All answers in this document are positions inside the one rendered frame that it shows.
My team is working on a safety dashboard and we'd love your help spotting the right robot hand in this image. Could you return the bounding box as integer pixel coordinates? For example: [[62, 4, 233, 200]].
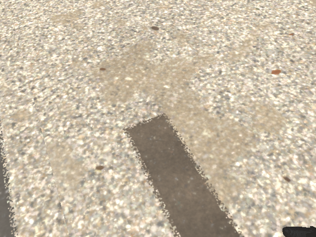
[[282, 226, 316, 237]]

